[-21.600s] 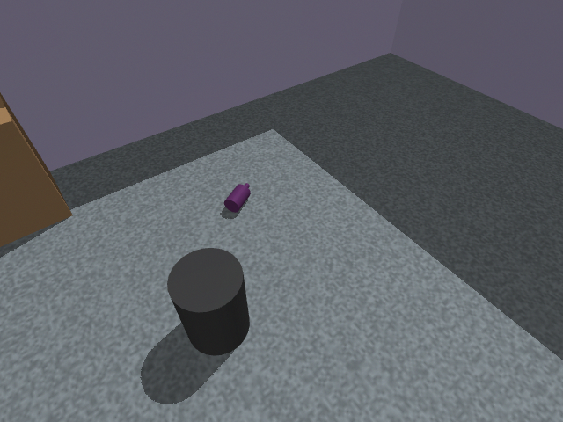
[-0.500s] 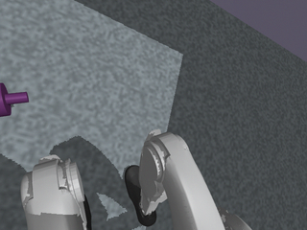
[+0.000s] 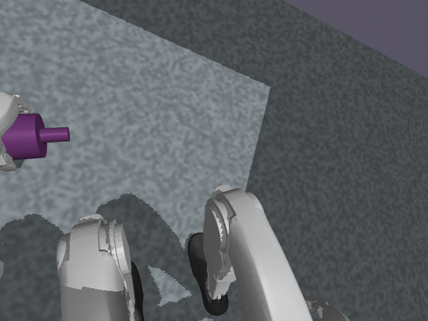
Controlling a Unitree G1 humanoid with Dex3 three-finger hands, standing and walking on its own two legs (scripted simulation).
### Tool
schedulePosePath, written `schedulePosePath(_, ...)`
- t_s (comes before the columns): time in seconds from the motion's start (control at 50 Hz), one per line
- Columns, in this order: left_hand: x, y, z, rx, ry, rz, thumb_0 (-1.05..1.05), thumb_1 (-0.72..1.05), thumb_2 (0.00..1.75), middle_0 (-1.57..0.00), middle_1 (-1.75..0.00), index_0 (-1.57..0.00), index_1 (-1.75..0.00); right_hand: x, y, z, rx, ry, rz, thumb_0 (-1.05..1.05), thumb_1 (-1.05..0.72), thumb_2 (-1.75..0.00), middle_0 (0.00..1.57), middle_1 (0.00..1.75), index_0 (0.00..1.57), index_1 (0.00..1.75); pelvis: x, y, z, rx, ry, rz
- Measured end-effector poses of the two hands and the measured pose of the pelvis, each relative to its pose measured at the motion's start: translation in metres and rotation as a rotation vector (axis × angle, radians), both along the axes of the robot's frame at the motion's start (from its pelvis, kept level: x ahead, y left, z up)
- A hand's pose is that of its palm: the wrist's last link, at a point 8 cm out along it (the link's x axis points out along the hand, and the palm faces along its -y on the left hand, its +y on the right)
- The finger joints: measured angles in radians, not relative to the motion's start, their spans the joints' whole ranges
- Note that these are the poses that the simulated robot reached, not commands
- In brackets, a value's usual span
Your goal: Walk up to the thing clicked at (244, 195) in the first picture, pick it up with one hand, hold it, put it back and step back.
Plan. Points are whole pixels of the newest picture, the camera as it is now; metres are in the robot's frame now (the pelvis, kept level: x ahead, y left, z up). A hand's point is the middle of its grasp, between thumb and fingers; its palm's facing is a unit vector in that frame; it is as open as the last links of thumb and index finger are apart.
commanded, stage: lift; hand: left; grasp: from above
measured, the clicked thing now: (17, 137) +0.48 +0.27 -0.18
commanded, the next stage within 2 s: hold in 1.60 s
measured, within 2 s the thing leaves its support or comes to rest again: neither
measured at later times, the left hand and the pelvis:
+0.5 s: hand out of the picture +0.42 +0.30 -0.05, palm faces -0.47 -0.08 -0.88, open 10.8 cm; pelvis +0.00 +0.01 +0.08, yaw +3 degrees
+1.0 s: hand out of the picture +0.36 +0.28 +0.16, palm faces -0.45 -0.10 -0.89, open 10.8 cm; pelvis +0.02 +0.01 +0.26, yaw +6 degrees
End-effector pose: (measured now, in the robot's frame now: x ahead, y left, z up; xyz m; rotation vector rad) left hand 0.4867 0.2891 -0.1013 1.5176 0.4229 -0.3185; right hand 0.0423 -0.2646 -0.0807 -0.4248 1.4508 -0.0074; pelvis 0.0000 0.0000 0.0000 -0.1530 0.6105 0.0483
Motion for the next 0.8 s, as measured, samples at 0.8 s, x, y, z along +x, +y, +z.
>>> schedulePosePath(0.8, -0.103, 0.005, 0.233, -0.039, -0.012, 0.046, -0.01, -0.16, 0.55, -0.7, -0.49, -0.73, -0.47, 0.084, 0.017, 0.153, 0.026, -0.283, -0.089, 0.0, -0.91, -0.91, 0.2, 0.3, 0.2, 0.3, 0.008, 0.007, 0.178, 0.067, -0.086, 0.05)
